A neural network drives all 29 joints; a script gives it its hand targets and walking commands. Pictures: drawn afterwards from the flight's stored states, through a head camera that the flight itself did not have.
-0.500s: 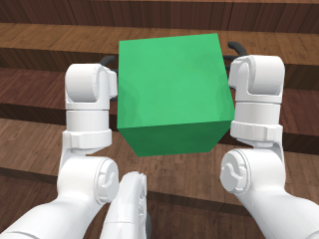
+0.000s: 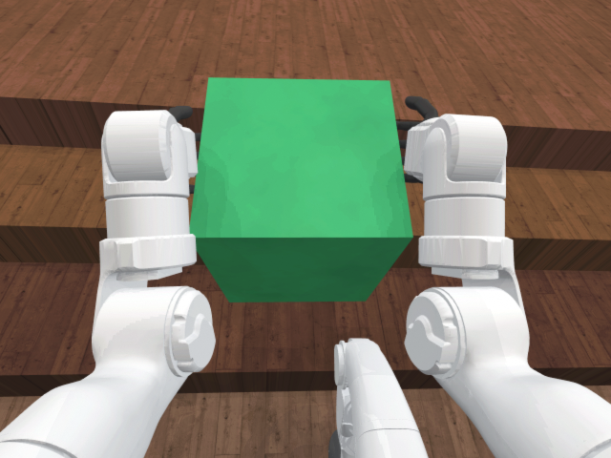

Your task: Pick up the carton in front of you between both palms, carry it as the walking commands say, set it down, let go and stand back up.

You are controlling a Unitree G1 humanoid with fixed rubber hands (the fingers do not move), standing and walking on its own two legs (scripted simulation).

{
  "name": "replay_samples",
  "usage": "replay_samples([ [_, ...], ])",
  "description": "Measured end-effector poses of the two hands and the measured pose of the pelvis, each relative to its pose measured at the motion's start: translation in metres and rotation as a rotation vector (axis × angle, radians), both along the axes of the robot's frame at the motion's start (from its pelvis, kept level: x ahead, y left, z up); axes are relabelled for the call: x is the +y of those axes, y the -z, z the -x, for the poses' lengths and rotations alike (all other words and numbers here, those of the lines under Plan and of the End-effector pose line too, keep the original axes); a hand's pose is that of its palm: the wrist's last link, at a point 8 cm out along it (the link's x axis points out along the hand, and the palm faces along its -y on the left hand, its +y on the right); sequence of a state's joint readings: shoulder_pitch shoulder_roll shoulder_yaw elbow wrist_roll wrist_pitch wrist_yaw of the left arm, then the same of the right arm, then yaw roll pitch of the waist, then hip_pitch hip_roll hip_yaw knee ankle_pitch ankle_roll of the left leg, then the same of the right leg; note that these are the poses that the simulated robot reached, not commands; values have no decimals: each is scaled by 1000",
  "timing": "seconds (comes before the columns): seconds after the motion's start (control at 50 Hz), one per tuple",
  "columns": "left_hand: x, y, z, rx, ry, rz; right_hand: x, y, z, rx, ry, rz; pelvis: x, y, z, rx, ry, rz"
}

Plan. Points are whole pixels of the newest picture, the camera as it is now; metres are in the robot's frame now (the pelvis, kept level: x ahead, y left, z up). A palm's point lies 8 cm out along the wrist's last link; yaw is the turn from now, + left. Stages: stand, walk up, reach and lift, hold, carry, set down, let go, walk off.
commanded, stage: carry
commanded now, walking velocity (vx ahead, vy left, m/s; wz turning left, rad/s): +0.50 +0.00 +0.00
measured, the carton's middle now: (298, 206) +0.41 -0.01 +0.11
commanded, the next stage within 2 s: none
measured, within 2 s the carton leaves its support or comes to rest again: neither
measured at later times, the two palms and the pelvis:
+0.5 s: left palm out of the picture +0.67 +0.10 +0.38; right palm out of the picture +0.70 -0.18 +0.38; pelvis +0.29 -0.04 +0.16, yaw +0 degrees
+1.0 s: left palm out of the picture +1.00 +0.08 +0.51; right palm out of the picture +0.98 -0.20 +0.54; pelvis +0.59 -0.04 +0.31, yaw +0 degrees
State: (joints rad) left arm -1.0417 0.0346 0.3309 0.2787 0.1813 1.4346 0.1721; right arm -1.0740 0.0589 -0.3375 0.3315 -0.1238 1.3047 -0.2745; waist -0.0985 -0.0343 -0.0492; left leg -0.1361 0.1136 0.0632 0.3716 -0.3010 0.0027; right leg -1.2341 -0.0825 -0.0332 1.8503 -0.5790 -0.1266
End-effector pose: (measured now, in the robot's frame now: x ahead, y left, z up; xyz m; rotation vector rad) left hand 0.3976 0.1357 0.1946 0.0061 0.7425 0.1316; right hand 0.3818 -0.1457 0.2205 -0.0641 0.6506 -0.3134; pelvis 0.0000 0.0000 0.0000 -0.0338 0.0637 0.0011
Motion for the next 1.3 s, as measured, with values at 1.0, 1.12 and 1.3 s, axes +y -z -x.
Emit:
replay_samples([
  [1.0, -51, -320, -607, -8, 10, 7, -51, -316, -595, -6, 48, -6, -36, -315, -593, 16, 9, -23],
  [1.12, -59, -338, -678, 52, -36, -51, -61, -334, -695, 60, -31, -31, -75, -334, -689, 23, -1, 38],
  [1.3, -52, -384, -740, 162, -257, -112, -49, -354, -812, 169, -199, -145, -101, -422, -776, -27, -6, 27],
])
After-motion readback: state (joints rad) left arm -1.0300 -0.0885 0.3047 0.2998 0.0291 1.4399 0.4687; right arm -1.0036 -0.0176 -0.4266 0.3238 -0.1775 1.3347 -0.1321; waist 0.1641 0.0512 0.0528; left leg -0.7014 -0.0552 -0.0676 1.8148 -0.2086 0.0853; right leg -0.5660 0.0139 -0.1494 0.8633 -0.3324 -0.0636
